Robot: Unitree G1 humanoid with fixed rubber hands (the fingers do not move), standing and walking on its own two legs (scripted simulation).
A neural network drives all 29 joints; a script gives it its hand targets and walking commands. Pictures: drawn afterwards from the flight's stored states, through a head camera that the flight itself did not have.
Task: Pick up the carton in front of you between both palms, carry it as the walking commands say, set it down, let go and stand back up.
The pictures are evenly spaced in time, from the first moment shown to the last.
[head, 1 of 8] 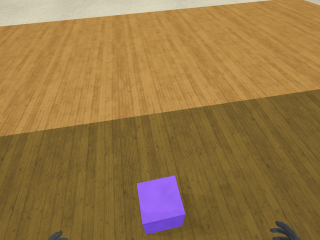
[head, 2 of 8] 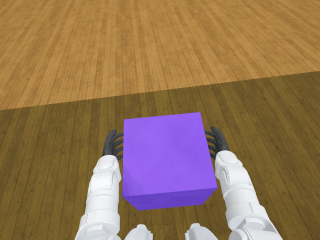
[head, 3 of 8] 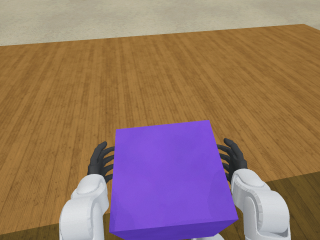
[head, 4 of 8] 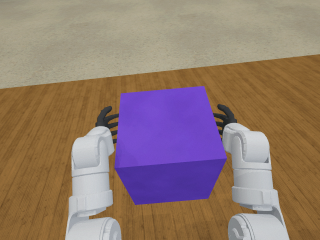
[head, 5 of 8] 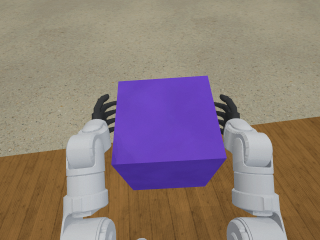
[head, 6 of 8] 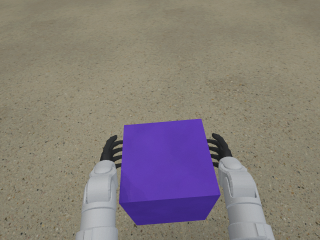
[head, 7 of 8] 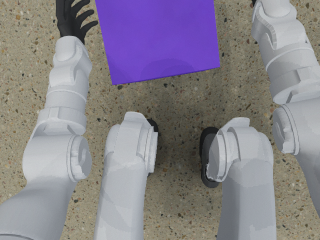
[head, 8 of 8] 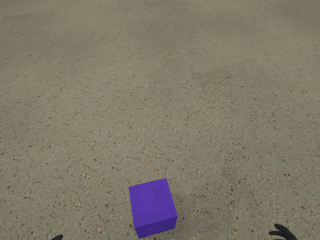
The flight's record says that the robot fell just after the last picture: no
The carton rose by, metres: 0.70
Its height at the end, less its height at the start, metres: -0.28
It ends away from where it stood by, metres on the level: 4.88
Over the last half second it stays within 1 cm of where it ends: yes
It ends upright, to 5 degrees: yes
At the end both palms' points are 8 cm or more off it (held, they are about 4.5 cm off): yes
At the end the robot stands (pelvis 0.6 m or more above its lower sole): yes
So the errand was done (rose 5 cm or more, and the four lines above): yes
